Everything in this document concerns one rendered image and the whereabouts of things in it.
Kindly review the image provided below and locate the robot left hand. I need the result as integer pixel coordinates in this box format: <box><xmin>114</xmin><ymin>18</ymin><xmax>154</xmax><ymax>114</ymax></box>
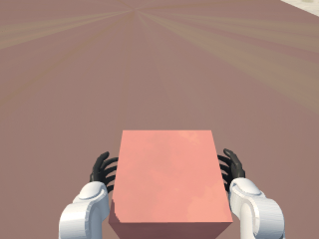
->
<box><xmin>89</xmin><ymin>151</ymin><xmax>119</xmax><ymax>193</ymax></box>

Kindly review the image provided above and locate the robot right hand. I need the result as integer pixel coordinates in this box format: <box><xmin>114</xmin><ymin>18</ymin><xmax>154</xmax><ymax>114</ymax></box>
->
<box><xmin>217</xmin><ymin>148</ymin><xmax>246</xmax><ymax>194</ymax></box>

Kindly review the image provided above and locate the left robot forearm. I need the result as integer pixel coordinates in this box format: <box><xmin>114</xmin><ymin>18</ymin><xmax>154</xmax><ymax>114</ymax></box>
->
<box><xmin>59</xmin><ymin>181</ymin><xmax>110</xmax><ymax>239</ymax></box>

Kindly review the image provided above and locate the right robot forearm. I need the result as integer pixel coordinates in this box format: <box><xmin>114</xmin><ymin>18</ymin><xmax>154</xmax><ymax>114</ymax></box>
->
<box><xmin>228</xmin><ymin>177</ymin><xmax>286</xmax><ymax>239</ymax></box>

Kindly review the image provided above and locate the carton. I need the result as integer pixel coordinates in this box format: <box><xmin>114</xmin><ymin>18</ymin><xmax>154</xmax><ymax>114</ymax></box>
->
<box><xmin>108</xmin><ymin>129</ymin><xmax>233</xmax><ymax>239</ymax></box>

